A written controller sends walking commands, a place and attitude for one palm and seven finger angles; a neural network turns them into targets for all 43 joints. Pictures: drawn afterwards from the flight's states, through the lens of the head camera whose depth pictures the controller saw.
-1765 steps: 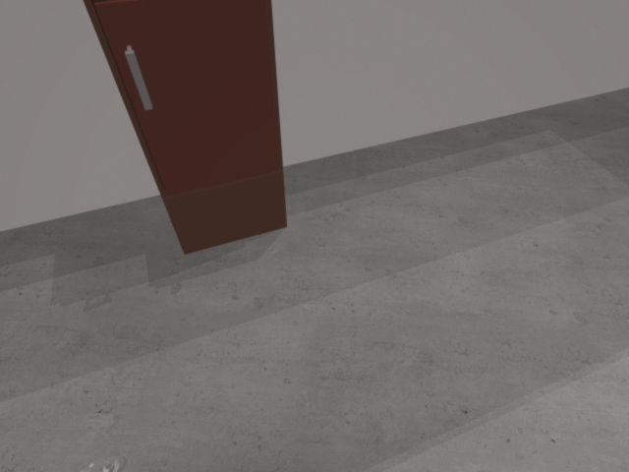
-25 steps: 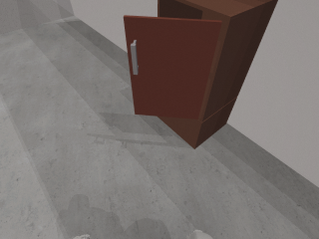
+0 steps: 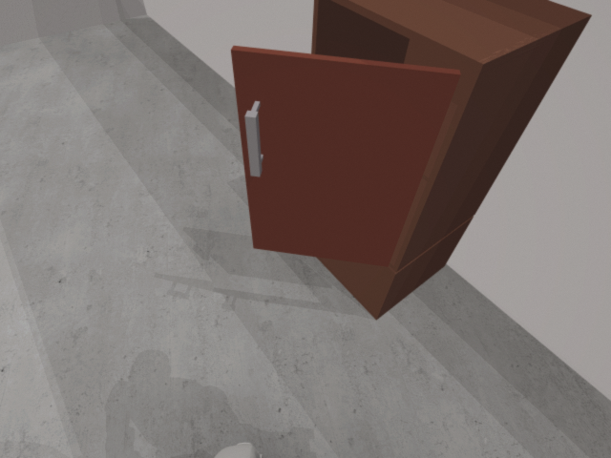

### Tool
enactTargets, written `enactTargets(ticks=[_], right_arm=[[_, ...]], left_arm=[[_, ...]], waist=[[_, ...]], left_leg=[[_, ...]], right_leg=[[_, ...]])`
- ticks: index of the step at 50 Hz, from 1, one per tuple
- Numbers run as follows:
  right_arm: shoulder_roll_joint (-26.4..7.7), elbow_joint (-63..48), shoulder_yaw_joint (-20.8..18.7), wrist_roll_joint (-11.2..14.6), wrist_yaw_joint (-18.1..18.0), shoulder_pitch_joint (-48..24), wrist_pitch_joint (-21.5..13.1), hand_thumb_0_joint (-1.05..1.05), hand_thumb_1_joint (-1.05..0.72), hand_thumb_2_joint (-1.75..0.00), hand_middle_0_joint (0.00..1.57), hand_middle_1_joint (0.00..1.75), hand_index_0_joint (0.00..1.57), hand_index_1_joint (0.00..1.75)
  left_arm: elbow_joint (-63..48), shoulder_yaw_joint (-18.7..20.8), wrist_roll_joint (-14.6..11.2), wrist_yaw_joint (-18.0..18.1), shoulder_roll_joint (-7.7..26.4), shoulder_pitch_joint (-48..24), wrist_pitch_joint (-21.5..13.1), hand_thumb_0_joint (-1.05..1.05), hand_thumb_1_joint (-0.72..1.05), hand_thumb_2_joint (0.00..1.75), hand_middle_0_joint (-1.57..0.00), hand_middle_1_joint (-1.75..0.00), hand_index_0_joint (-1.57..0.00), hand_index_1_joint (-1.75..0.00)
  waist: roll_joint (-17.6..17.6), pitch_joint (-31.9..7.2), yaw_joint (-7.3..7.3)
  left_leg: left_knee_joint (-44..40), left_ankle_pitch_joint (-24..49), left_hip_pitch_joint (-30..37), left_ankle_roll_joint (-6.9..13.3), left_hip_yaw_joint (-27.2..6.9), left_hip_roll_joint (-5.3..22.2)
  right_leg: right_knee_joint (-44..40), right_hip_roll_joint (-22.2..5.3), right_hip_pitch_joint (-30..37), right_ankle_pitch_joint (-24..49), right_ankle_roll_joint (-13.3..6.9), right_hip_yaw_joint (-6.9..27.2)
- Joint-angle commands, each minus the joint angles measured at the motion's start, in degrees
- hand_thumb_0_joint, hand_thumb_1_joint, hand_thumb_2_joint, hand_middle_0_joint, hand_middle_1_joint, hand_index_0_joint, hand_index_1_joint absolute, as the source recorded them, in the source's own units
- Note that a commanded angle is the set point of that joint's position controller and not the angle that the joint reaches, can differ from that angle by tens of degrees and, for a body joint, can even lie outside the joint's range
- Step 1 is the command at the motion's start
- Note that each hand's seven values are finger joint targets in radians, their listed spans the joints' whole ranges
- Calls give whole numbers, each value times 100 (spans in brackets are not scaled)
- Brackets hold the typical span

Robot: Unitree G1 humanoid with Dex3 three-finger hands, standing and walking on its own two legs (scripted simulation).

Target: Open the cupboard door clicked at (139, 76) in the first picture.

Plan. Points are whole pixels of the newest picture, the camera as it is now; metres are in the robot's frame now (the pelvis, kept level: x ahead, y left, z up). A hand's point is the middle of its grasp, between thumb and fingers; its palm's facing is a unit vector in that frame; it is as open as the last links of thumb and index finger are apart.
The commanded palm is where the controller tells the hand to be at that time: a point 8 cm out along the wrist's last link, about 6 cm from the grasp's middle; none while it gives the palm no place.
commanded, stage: take the last steps up to it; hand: left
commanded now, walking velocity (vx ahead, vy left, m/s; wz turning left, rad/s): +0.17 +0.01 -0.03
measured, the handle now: (256, 139) +0.69 +0.16 +0.00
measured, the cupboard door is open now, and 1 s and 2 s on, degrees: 44 44 44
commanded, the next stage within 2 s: come to a stop and stand still in 0.04 s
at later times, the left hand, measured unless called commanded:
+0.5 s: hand (189, 451) +0.15 +0.19 -0.17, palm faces -0.01 -0.97 -0.25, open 7.3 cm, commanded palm none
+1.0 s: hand out of the picture +0.08 +0.20 -0.18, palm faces +0.03 -0.98 -0.18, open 7.4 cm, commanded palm none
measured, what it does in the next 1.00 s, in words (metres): steps on the spot: left foot, then right foot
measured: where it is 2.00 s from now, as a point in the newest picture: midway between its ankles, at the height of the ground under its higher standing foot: outside the picture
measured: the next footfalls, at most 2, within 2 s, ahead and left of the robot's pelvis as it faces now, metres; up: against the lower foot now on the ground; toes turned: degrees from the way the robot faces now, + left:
left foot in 0.04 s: +0.14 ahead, +0.11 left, +0.00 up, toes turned +6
right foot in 0.42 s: +0.14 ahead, -0.12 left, +0.00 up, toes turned -6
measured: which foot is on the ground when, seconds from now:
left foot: up 0.00-0.02, down 0.04-0.44, up 0.46-0.72, down 0.74-1.00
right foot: down 0.00-0.04, up 0.06-0.40, down 0.42-1.00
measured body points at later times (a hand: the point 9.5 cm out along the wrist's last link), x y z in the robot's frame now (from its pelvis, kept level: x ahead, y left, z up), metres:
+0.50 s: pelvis +0.09 -0.01 -0.01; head +0.12 -0.02 +0.44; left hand +0.16 +0.24 -0.15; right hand +0.11 -0.24 -0.17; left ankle +0.09 +0.11 -0.73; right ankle +0.10 -0.12 -0.74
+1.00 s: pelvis +0.07 +0.02 +0.00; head +0.09 +0.03 +0.45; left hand +0.08 +0.25 -0.16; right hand +0.10 -0.21 -0.15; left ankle +0.05 +0.12 -0.74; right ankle +0.10 -0.12 -0.74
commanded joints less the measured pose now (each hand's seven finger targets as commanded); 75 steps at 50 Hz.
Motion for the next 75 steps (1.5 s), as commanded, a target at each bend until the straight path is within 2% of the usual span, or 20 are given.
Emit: enactTargets(ticks=[1, 2, 3, 6, 10, 12, 19, 20, 22, 24, 29, 35, 37, 39, 50, 60, 61, 62, 64, 75], right_arm=[[-772, 106, -93, -68, -75, 1354, -204, 0, -90, -90, 20, 30, 20, 30], [-1337, 169, -204, -126, -152, 1883, -186, 0, -90, -90, 20, 30, 20, 30], [-1331, 157, -173, -104, -209, 1877, -122, 0, -90, -90, 20, 30, 20, 30], [-746, -149, 12, -54, -275, 903, -178, 0, -90, -90, 20, 30, 20, 30], [-441, -142, 169, -19, -369, 499, -241, 0, -90, -90, 20, 30, 20, 30], [-589, -158, 119, -16, -398, 359, -144, 0, -90, -90, 20, 30, 20, 30], [-817, -95, -74, 18, -391, 233, 181, 0, -90, -90, 20, 30, 20, 30], [-728, -118, -80, 36, -368, 278, 204, 0, -90, -90, 20, 30, 20, 30], [-408, -158, -78, 89, -281, 546, 286, 0, -90, -90, 20, 30, 20, 30], [-361, -223, -79, 75, -275, 306, 415, 0, -90, -90, 20, 30, 20, 30], [-317, -168, -19, 102, -237, 264, 415, 0, -90, -90, 20, 30, 20, 30], [-218, 46, 37, 71, -219, 794, 263, 0, -90, -90, 20, 30, 20, 30], [-700, -75, 11, -1, -242, 607, 184, 0, -90, -90, 20, 30, 20, 30], [-786, -164, 36, -28, -271, 162, 199, 0, -90, -90, 20, 30, 20, 30], [-517, 75, 142, 53, -299, 550, 119, 0, -90, -90, 20, 30, 20, 30], [-368, 366, 228, 71, -353, 846, 45, 0, -90, -90, 20, 30, 20, 30], [-629, -27, 244, 126, -269, 357, -71, 0, -90, -90, 20, 30, 20, 30], [-369, -121, 266, 61, -255, 684, -51, 0, -90, -90, 20, 30, 20, 30], [-396, -193, 284, 46, -250, 997, -103, 0, -90, -90, 20, 30, 20, 30], [-348, -73, 334, 30, -311, 1204, -88, 0, -90, -90, 20, 30, 20, 30]], left_arm=[[-302, 87, -61, 10, 484, 30, -6, 0, 90, 90, -20, -30, -20, -30], [-437, 33, -105, -6, 206, 136, -5, 0, 90, 90, -20, -30, -20, -30], [-557, 6, -56, 35, 334, -76, 19, 0, 90, 90, -20, -30, -20, -30], [-419, 31, -28, -25, 277, -262, 53, 0, 90, 90, -20, -30, -20, -30], [-192, -64, -92, 65, -35, 166, 245, 0, 90, 90, -20, -30, -20, -30], [-225, -64, -86, 112, -15, 231, 358, 0, 90, 90, -20, -30, -20, -30], [-528, 75, -38, 146, 417, 15, 488, 0, 90, 90, -20, -30, -20, -30], [-575, 93, -21, 165, 572, 6, 441, 0, 90, 90, -20, -30, -20, -30], [-688, 113, -5, 178, 986, -235, 376, 0, 90, 90, -20, -30, -20, -30], [-668, 110, -35, 224, 999, -247, 295, 0, 90, 90, -20, -30, -20, -30], [-776, 158, -19, 251, 1004, -525, 300, 0, 90, 90, -20, -30, -20, -30], [-670, 165, -65, 218, 923, -714, 316, 0, 90, 90, -20, -30, -20, -30], [-755, 69, -125, 168, 504, -654, 388, 0, 90, 90, -20, -30, -20, -30], [-683, 24, -60, 156, 407, -813, 493, 0, 90, 90, -20, -30, -20, -30], [-178, -126, -68, 119, 442, -290, 345, 0, 90, 90, -20, -30, -20, -30], [47, -176, -101, 163, 324, -45, 275, 0, 90, 90, -20, -30, -20, -30], [236, -262, -21, 434, 418, 399, 146, 0, 90, 90, -20, -30, -20, -30], [21, -229, -64, 376, 613, 294, 123, 0, 90, 90, -20, -30, -20, -30], [-66, -269, -48, 284, 442, 170, 155, 0, 90, 90, -20, -30, -20, -30], [-129, -219, -94, 198, 347, -34, 176, 0, 90, 90, -20, -30, -20, -30]], waist=[[767, -364, -610], [1858, -692, -722], [1501, -719, -744], [727, -82, -305], [258, -410, 43], [392, -644, 42], [746, -211, 82], [318, -211, 80], [-729, -386, -101], [-1498, -534, 69], [-974, -575, 60], [-677, -587, -129], [671, -424, 30], [852, 38, 71], [-87, 121, -18], [24, -20, -60], [656, -20, 56], [869, -305, -105], [872, -247, -137], [-56, 262, -101]], left_leg=[[-1181, 524, 2573, 339, -704, 447], [-1732, 870, 3130, 934, -2330, 1705], [-2067, 399, 2780, 1233, -2710, 2003], [-2344, 557, 1517, 1135, -1813, 1608], [-1985, 3646, 1200, 964, -669, 1234], [-1744, 3935, 1336, 993, -496, 1268], [-1212, 2236, 892, 745, -708, 1037], [-953, 1757, 772, 542, -616, 758], [15, -382, 550, 78, 71, -196], [1491, -2124, 355, 28, -357, -372], [1500, -1716, 136, -89, -471, -390], [-1441, 27, 1641, -35, -268, -363], [-1786, 876, 1324, 464, -1391, 735], [-2276, -269, 397, 613, -1549, 771], [-2044, -332, 1006, 299, -765, 193], [-1813, 716, 1447, 268, -596, 190], [-918, 1792, 1281, 143, -415, 363], [-1150, 604, 1168, 140, -537, 71], [-1435, 655, 1038, 261, -773, 280], [-1565, 799, 1152, 362, -629, 167]], right_leg=[[1136, -516, -1760, 343, -442, 342], [2692, 139, -2578, -1425, -182, -123], [3742, 140, -2750, -1790, -251, 413], [4438, -369, -2833, -626, -204, 878], [3025, -351, -1721, -126, 11, 916], [2341, -216, -1353, -172, 57, 723], [754, -70, -747, 815, -85, 603], [440, -238, -578, 1740, -162, 868], [5, -1479, -608, 3136, -792, 1886], [-386, -1906, -638, 4120, -1333, 2260], [-178, -1523, -42, 4187, -1218, 1632], [183, -1081, -655, 2157, -679, 1408], [450, -322, -971, 565, -158, 837], [555, -114, -598, 104, -44, 595], [-269, -315, -568, 818, -162, 967], [-267, -365, -455, 1394, -215, 985], [84, -572, -612, 2587, -208, 1127], [166, -569, -451, 1542, -318, 1176], [344, -311, -646, 680, -333, 923], [317, -311, -703, 1388, -314, 974]])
